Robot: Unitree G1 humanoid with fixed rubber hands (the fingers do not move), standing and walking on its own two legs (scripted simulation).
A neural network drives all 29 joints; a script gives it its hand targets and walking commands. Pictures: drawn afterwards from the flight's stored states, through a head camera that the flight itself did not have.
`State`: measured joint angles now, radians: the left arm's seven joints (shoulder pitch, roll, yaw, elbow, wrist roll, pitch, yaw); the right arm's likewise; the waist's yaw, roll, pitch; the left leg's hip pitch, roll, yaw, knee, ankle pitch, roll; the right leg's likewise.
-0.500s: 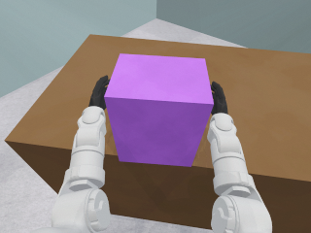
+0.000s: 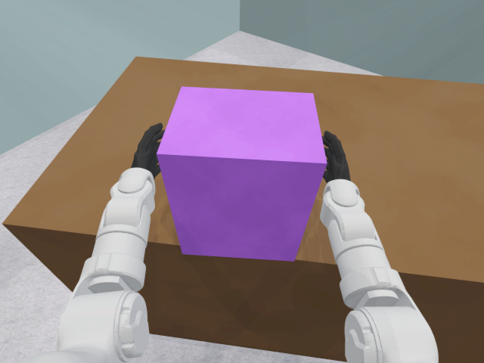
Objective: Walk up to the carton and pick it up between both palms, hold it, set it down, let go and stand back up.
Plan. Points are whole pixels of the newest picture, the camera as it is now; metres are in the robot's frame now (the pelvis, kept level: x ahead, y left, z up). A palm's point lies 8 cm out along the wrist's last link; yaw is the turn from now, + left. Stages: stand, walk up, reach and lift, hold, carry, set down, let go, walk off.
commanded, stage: set down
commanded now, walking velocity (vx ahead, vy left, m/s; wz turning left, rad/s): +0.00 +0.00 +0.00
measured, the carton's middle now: (242, 180) +0.41 +0.02 +0.08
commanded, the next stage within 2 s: none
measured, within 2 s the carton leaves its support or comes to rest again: neither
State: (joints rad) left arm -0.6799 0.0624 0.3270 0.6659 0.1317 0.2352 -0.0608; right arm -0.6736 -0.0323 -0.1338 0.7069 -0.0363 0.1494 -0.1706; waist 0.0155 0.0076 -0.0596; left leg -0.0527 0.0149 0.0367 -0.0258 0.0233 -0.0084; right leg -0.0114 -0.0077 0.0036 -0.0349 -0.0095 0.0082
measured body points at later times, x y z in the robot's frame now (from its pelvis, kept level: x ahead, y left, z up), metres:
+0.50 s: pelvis -0.01 +0.00 +0.00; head +0.01 +0.00 +0.45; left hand +0.40 +0.24 +0.13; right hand +0.41 -0.18 +0.12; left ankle +0.00 +0.12 -0.76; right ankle -0.02 -0.12 -0.76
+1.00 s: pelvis -0.02 +0.00 +0.00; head -0.03 +0.01 +0.45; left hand +0.40 +0.24 +0.22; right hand +0.41 -0.18 +0.21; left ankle +0.00 +0.12 -0.76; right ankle -0.02 -0.12 -0.76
